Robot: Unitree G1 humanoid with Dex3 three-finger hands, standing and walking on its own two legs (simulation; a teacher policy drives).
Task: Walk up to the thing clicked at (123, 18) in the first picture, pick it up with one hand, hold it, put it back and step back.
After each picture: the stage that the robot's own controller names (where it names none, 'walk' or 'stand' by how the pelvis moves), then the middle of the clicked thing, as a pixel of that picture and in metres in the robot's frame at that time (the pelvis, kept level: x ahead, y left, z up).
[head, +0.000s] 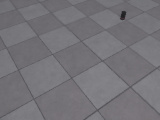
stand; (123, 15) +2.02 -0.62 -0.72
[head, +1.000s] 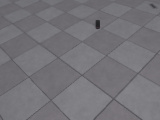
walk; (97, 24) +1.95 -0.08 -0.69
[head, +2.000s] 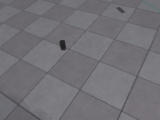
walk; (62, 45) +1.37 +0.29 -0.71
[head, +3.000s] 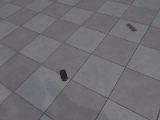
walk; (63, 75) +0.94 +0.28 -0.71
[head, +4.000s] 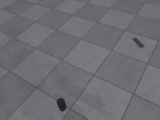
walk; (61, 104) +0.61 +0.25 -0.72
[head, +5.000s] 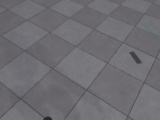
walk; out of the picture +0.44 +0.21 -0.70
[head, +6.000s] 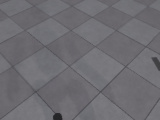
stand; (58, 119) +0.46 +0.19 -0.69
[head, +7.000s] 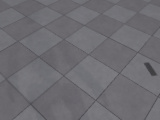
stand; out of the picture +0.41 +0.21 -0.72
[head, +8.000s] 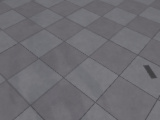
stand; out of the picture +0.42 +0.21 -0.73
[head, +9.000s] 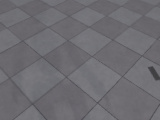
stand; out of the picture +0.41 +0.21 -0.73
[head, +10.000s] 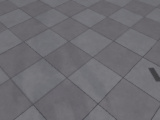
stand; out of the picture +0.41 +0.21 -0.73
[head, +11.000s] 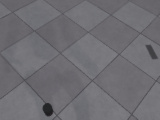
go down; (48, 109) +0.44 +0.21 -0.68
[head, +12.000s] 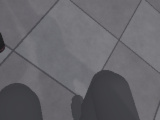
go down; out of the picture +0.51 +0.25 -0.29
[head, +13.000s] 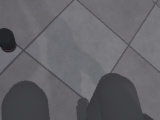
close in; (6, 41) +0.51 +0.24 -0.29
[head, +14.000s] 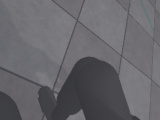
close in; out of the picture +0.49 +0.30 -0.24
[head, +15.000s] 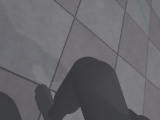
close; out of the picture +0.48 +0.30 -0.24
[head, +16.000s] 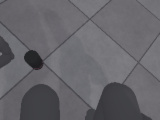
lift; (34, 60) +0.48 +0.20 -0.32
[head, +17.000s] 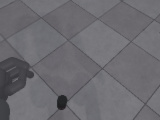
lift; (61, 102) +0.44 +0.13 -0.57
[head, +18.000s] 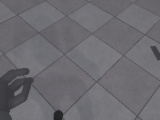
go down; (58, 116) +0.41 +0.15 -0.65
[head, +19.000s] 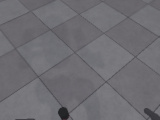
hold; (63, 113) +0.42 +0.14 -0.62
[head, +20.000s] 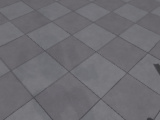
stand; out of the picture +0.40 +0.14 -0.66
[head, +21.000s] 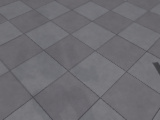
stand; out of the picture +0.39 +0.14 -0.66
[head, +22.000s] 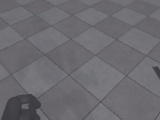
crouch; out of the picture +0.40 +0.13 -0.67
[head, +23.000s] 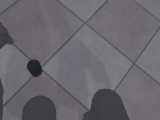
crouch; (35, 68) +0.47 +0.16 -0.40
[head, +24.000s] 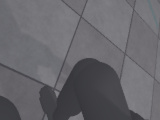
lower; out of the picture +0.46 +0.24 -0.24
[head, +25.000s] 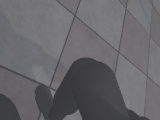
lower; out of the picture +0.46 +0.25 -0.24
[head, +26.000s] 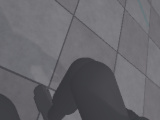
lower; out of the picture +0.46 +0.25 -0.24
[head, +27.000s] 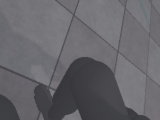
lower; out of the picture +0.46 +0.25 -0.24
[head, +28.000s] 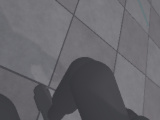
loosen; out of the picture +0.46 +0.25 -0.24
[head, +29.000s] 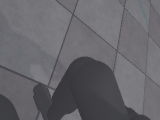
withdraw; out of the picture +0.39 +0.20 -0.27
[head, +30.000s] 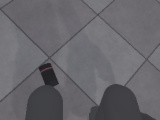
walk; (48, 75) +0.40 +0.14 -0.38
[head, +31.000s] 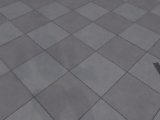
stand; out of the picture +0.30 +0.12 -0.69
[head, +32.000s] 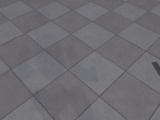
stand; out of the picture +0.31 +0.15 -0.69
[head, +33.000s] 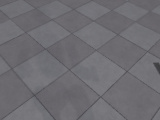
stand; out of the picture +0.30 +0.15 -0.70
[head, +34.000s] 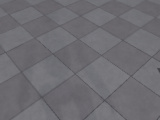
stand; out of the picture +0.32 +0.17 -0.75
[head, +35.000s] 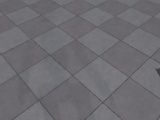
stand; out of the picture +0.28 +0.19 -0.75
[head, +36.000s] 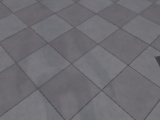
walk; out of the picture +0.30 +0.20 -0.75
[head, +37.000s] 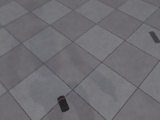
walk; (63, 103) +0.54 +0.19 -0.73
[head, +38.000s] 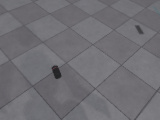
stand; (56, 72) +0.91 +0.22 -0.73
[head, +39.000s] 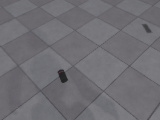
stand; (62, 75) +0.89 +0.21 -0.72
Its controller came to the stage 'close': yes
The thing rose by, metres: 0.01
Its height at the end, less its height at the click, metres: -0.02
